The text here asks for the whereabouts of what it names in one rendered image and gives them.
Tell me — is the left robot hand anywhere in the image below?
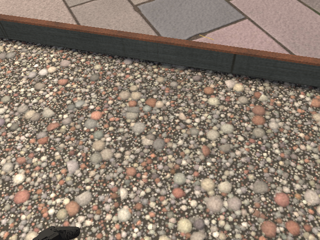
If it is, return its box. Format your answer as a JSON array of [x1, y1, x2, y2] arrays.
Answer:
[[32, 226, 80, 240]]

